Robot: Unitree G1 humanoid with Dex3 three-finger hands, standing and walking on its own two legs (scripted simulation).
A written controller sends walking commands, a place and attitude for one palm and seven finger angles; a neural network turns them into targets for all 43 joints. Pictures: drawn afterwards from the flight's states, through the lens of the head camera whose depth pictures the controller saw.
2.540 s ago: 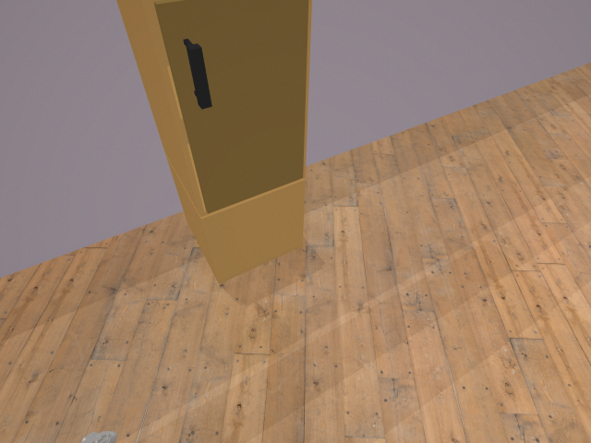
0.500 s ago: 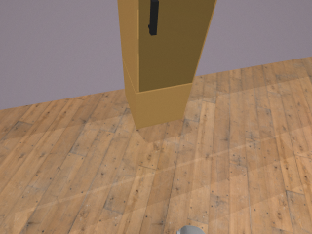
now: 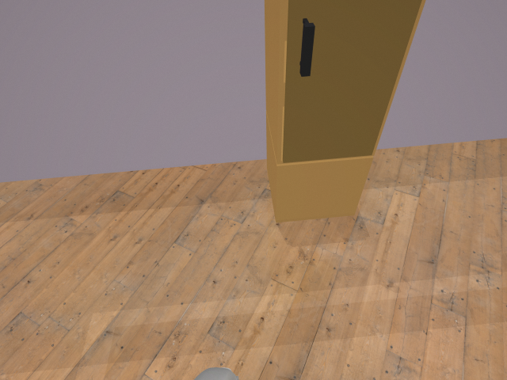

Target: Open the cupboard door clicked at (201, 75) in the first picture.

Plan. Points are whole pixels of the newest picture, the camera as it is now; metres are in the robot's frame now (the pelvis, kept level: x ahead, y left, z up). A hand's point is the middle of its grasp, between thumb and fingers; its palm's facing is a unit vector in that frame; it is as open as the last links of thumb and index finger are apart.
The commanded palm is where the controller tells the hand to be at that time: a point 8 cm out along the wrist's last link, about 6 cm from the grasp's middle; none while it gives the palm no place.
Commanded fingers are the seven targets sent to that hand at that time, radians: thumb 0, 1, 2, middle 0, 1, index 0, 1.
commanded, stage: take the last steps up to it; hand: left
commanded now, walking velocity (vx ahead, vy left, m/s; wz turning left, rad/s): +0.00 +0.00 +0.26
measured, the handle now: (305, 47) +0.91 -0.11 +0.11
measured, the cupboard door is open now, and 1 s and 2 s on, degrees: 0 0 0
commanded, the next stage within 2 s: come to a stop and stand still in 1.20 s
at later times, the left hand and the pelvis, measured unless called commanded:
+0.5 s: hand out of the picture +0.02 +0.21 -0.17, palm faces +0.06 -0.99 -0.15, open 7.4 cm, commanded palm none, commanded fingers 0.00 0.90 0.90 -0.20 -0.30 -0.20 -0.30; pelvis +0.05 +0.02 +0.01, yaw +1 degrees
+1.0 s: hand (210, 348) +0.22 +0.11 -0.19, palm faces +0.02 -0.99 -0.13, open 7.3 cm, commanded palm none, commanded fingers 0.00 0.90 0.90 -0.20 -0.30 -0.20 -0.30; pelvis +0.22 -0.05 -0.01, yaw +0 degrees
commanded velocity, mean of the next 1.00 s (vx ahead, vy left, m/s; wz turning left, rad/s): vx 0.28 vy -0.14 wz -0.06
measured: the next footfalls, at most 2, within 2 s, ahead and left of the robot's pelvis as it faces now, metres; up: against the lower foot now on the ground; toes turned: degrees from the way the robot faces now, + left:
left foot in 0.24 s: +0.01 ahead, +0.15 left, +0.00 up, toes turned +6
right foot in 0.66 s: +0.21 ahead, -0.15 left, +0.00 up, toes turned -8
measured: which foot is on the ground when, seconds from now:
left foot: up 0.00-0.22, down 0.24-0.66, up 0.68-1.00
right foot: down 0.00-0.24, up 0.26-0.64, down 0.66-1.00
